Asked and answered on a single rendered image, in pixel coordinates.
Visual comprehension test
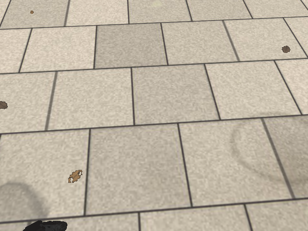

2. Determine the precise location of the left robot hand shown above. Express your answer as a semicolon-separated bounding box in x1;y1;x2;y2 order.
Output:
23;220;67;231

